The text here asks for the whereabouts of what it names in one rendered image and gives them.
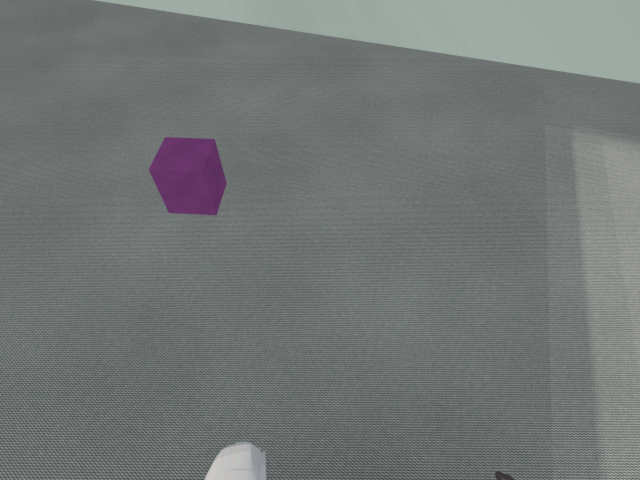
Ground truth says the left robot thigh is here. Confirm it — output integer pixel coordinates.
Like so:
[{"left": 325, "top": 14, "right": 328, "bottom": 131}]
[{"left": 204, "top": 443, "right": 266, "bottom": 480}]

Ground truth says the carton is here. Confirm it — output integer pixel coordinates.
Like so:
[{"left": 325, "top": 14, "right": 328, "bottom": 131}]
[{"left": 149, "top": 137, "right": 227, "bottom": 215}]

